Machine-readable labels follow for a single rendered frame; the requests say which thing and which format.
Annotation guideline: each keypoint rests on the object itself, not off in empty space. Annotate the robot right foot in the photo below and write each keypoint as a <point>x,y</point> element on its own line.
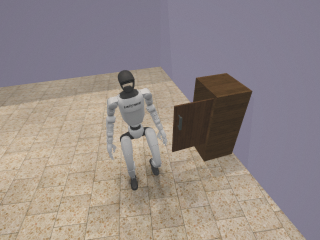
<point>134,183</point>

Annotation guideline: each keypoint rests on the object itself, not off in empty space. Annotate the right robot hand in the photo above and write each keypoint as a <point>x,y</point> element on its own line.
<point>109,150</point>

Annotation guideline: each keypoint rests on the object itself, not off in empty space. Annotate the handle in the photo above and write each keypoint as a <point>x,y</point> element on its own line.
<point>180,123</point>

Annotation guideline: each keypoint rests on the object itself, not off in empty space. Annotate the left robot forearm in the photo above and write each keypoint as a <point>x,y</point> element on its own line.
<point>156,119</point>

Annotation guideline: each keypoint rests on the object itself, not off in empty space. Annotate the right robot forearm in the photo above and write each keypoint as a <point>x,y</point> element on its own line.
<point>109,132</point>

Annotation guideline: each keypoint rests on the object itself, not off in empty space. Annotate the robot right upper arm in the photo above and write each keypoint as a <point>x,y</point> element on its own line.
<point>112,104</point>

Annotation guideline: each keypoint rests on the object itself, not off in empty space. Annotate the left robot hand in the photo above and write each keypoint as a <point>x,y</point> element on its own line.
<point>163,134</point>

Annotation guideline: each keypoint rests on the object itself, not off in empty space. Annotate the cupboard door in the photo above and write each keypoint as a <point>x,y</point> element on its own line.
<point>195,123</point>

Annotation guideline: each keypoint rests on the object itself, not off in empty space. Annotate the humanoid robot torso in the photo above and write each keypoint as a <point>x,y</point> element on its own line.
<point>133,111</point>

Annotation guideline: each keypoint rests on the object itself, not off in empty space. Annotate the robot left upper arm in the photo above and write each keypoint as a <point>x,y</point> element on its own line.
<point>148,99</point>

